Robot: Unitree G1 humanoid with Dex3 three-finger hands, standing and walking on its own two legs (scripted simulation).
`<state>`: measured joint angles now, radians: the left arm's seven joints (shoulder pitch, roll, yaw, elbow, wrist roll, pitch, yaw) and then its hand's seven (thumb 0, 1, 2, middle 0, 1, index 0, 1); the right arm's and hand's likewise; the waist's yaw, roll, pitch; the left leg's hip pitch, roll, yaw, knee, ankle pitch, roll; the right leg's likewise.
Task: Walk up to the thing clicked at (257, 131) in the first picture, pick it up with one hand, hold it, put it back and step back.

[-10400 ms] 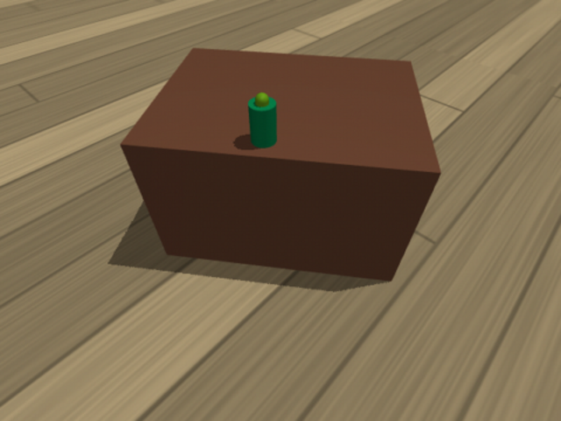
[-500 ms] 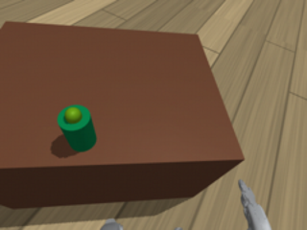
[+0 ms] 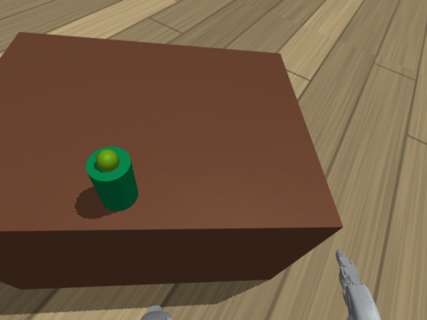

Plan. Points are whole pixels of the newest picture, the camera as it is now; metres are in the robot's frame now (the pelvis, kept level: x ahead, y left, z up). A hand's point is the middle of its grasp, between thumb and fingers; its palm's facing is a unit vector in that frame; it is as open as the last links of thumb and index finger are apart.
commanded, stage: go down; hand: left
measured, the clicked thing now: (113, 176) +0.42 +0.20 -0.03
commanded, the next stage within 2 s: approach in 0.20 s
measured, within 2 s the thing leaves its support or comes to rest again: neither
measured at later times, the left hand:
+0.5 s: hand out of the picture +0.35 +0.38 +0.07, palm faces +0.22 -0.98 +0.02, open 17.7 cm
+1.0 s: hand (90, 182) +0.41 +0.25 -0.03, palm faces +0.16 -0.99 +0.06, open 17.6 cm
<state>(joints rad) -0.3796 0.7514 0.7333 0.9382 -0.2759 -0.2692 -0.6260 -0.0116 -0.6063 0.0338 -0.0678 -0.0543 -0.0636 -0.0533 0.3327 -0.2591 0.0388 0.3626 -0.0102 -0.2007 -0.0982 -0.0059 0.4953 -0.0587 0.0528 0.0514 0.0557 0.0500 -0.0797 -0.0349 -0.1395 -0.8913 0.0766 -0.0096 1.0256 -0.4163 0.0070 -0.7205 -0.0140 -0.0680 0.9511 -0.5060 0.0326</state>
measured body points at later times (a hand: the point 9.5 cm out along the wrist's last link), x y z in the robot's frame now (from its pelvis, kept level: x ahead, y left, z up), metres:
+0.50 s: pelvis +0.00 +0.00 +0.00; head +0.08 +0.05 +0.44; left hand +0.33 +0.43 +0.07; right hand +0.16 -0.25 -0.04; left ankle +0.04 +0.11 -0.67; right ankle -0.03 -0.15 -0.67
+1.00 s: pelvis -0.01 +0.00 -0.04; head +0.11 +0.06 +0.39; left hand +0.40 +0.30 -0.03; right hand +0.13 -0.27 -0.03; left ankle +0.04 +0.11 -0.67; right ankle -0.03 -0.15 -0.67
